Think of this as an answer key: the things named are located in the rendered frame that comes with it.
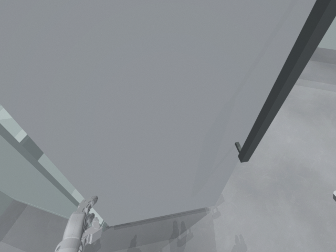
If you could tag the fridge door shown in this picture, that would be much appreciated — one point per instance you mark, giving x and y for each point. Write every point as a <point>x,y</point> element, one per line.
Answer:
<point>140,102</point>

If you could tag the left robot forearm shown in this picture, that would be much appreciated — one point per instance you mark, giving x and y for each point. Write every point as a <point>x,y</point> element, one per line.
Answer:
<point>69,245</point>

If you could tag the left robot hand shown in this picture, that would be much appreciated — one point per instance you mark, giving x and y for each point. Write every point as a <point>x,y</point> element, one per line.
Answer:
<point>79,221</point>

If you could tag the handle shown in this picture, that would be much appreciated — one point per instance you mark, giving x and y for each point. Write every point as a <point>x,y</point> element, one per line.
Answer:
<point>314,29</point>

